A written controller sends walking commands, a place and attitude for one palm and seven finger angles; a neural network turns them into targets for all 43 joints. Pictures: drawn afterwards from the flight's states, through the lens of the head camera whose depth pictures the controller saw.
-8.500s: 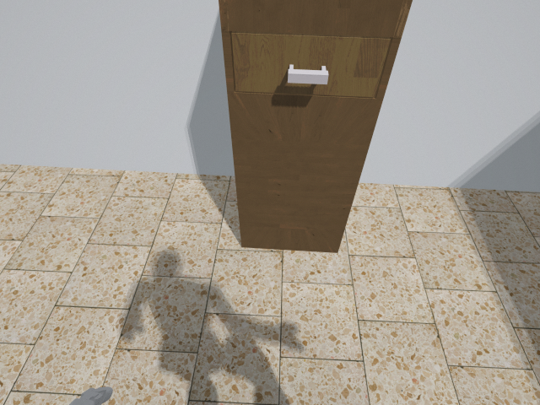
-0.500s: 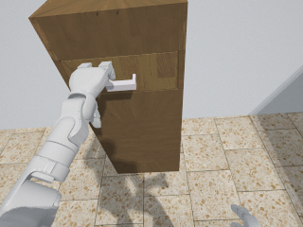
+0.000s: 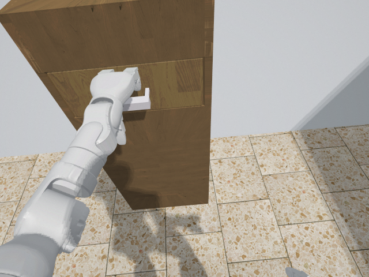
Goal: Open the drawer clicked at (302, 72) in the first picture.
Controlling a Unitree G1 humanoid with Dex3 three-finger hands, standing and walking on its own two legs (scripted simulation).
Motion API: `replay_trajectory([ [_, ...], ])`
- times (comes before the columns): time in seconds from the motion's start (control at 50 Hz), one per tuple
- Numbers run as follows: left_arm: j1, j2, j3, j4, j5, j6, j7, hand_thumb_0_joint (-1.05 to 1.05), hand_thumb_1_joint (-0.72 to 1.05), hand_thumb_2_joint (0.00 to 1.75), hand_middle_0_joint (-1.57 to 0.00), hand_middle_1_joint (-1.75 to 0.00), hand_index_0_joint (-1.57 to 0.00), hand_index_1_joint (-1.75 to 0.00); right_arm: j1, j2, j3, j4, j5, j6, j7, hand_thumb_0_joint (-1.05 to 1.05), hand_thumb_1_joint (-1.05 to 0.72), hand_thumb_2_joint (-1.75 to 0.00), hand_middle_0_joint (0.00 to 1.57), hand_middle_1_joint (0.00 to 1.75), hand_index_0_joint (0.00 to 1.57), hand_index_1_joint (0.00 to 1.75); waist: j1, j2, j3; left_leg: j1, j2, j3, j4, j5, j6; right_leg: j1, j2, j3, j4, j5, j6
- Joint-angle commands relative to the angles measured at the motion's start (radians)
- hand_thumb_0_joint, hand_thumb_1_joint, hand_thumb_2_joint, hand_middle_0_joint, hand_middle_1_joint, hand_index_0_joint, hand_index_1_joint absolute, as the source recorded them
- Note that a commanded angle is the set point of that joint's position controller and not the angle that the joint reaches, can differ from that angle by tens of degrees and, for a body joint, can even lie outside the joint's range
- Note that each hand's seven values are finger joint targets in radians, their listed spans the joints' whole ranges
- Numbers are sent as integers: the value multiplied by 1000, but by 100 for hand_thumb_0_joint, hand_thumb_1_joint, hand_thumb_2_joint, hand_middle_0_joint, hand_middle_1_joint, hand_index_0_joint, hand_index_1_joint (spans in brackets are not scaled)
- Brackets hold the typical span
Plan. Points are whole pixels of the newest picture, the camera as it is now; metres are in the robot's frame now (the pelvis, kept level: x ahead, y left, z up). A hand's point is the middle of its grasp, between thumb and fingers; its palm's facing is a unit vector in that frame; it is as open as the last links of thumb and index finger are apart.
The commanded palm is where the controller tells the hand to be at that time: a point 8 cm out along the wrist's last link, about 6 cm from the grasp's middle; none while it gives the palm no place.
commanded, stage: move the hooked fingers above the handle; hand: left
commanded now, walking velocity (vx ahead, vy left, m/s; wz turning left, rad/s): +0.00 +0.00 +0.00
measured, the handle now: (131, 98) +0.53 +0.17 +0.08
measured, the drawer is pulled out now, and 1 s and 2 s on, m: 0.00 0.00 0.00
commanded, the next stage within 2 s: none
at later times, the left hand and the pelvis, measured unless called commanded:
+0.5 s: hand (109, 99) +0.47 +0.19 +0.14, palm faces -0.03 +0.01 -1.00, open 13.8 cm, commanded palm +0.45 +0.18 +0.20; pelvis -0.01 -0.01 +0.00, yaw -3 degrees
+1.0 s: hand (131, 77) +0.49 +0.13 +0.17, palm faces +0.09 +0.00 -1.00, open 13.5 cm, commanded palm +0.46 +0.18 +0.20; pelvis -0.03 +0.01 +0.00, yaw -3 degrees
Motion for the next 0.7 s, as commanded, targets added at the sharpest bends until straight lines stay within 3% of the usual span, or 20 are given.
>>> replay_trajectory([
  [0.0, -625, 170, 79, -218, 12, -120, 61, 0, -50, 30, -30, -120, -30, -120, 22, -106, -48, -108, -7, -58, -23, 0, -90, -90, 20, 30, 20, 30, -51, -104, -413, 122, -16, 18, 46, 519, 26, 196, 34, 9, 20, 490, -33],
  [0.06, -660, 252, 168, -114, 31, -158, 143, 0, -50, 30, -30, -120, -30, -120, 66, -104, -49, -74, -15, -66, -32, 0, -90, -90, 20, 30, 20, 30, -49, -91, -413, 79, -14, 21, 52, 500, 15, 179, 41, 8, 32, 464, -37],
  [0.12, -667, 330, 250, -26, 50, -140, 236, 0, -50, 30, -30, -120, -30, -120, 75, -103, -45, -57, -21, -77, -28, 0, -90, -90, 20, 30, 20, 30, -31, -88, -427, 12, -12, 31, 43, 476, 11, 211, 40, 10, 41, 463, -36],
  [0.16, -647, 375, 285, 10, 70, -104, 275, 0, -50, 30, -30, -120, -30, -120, 67, -99, -42, -57, -25, -75, -23, 0, -90, -90, 20, 30, 20, 30, -5, -57, -485, -6, -12, 46, 44, 513, 7, 269, 37, 15, 56, 518, -36],
  [0.18, -622, 404, 304, 49, 81, -79, 283, 0, -50, 30, -30, -120, -30, -120, 61, -104, -42, -58, -26, -71, -19, 0, -90, -90, 20, 30, 20, 30, 7, -64, -504, -25, -14, 52, 41, 517, 6, 307, 35, 19, 55, 537, -35],
  [0.22, -578, 384, 280, 71, 92, -32, 269, 0, -50, 30, -30, -120, -30, -120, 53, -108, -43, -65, -23, -66, -12, 0, -90, -90, 20, 30, 20, 30, 11, -79, -499, -34, -7, 67, 35, 530, 10, 324, 30, 17, 59, 583, -29],
  [0.28, -549, 436, 311, 74, 93, 1, 243, 0, -50, 30, -30, -120, -30, -120, 14, -119, -40, -88, -14, -51, -17, 0, -90, -90, 20, 30, 20, 30, 25, -146, -500, -61, -10, 78, 18, 484, 18, 379, 25, 28, 44, 585, -22],
  [0.3, -561, 424, 295, 52, 86, 5, 232, 0, -50, 30, -30, -120, -30, -120, 12, -120, -43, -95, -14, -51, -21, 0, -90, -90, 20, 30, 20, 30, 16, -155, -490, -58, -8, 83, 12, 462, 25, 378, 20, 32, 35, 591, -15],
  [0.32, -516, 441, 315, 56, 80, 8, 220, 0, -50, 30, -30, -120, -30, -120, 9, -120, -44, -98, -11, -49, -24, 0, -90, -90, 20, 30, 20, 30, 27, -172, -481, -62, -8, 84, 7, 452, 27, 389, 20, 32, 33, 591, -14],
  [0.38, -450, 393, 267, 77, 63, 13, 159, 0, -50, 30, -30, -120, -30, -120, -3, -133, -47, -122, 0, -44, -36, 0, -90, -90, 20, 30, 20, 30, 4, -227, -413, -64, -8, 87, -10, 382, 36, 360, 19, 35, -1, 530, -4],
  [0.46, -472, 292, 152, 25, 49, -48, 68, 0, -50, 30, -30, -120, -30, -120, 19, -141, -52, -133, 12, -55, -53, 0, -90, -90, 20, 30, 20, 30, -49, -196, -314, -21, -6, 77, -13, 295, 46, 246, 21, 37, -35, 413, -2],
  [0.48, -526, 233, 92, -25, 46, -80, 48, 0, -50, 30, -30, -120, -30, -120, 23, -136, -55, -136, 15, -61, -56, 0, -90, -90, 20, 30, 20, 30, -76, -176, -311, 5, -7, 72, -8, 286, 47, 218, 22, 39, -44, 385, -4],
  [0.52, -604, 183, 49, -113, 29, -145, 35, 0, -50, 30, -30, -120, -30, -120, 46, -126, -64, -124, 11, -78, -60, 0, -90, -90, 20, 30, 20, 30, -94, -89, -335, 75, -11, 55, 8, 272, 47, 155, 29, 40, -44, 326, -13],
  [0.56, -706, 158, 24, -163, 14, -205, 45, 0, -50, 30, -30, -120, -30, -120, 68, -118, -65, -107, 5, -96, -64, 0, -90, -90, 20, 30, 20, 30, -117, -26, -345, 119, -14, 36, 25, 269, 44, 94, 33, 38, -42, 276, -20],
  [0.58, -755, 153, 16, -183, 7, -234, 59, 0, -50, 30, -30, -120, -30, -120, 84, -117, -65, -98, 4, -105, -63, 0, -90, -90, 20, 30, 20, 30, -130, -38, -351, 127, -16, 24, 30, 270, 42, 76, 36, 34, -46, 251, -23],
  [0.6, -799, 162, 29, -191, 6, -254, 84, 0, -50, 30, -30, -120, -30, -120, 92, -114, -67, -87, 2, -114, -61, 0, -90, -90, 20, 30, 20, 30, -131, -10, -349, 132, -16, 15, 34, 261, 37, 50, 40, 33, -42, 228, -25],
  [0.64, -811, 173, 67, -179, 8, -276, 149, 0, -50, 30, -30, -120, -30, -120, 106, -108, -69, -71, -5, -127, -57, 0, -90, -90, 20, 30, 20, 30, -116, 20, -394, 140, -19, 6, 45, 290, 23, 40, 46, 21, -22, 225, -33],
  [0.68, -802, 246, 149, -82, 10, -259, 224, 0, -50, 30, -30, -120, -30, -120, 115, -118, -61, -49, -9, -128, -51, 0, -90, -90, 20, 30, 20, 30, -98, -19, -383, 82, -18, 2, 35, 298, 7, 56, 53, 10, -13, 222, -37],
])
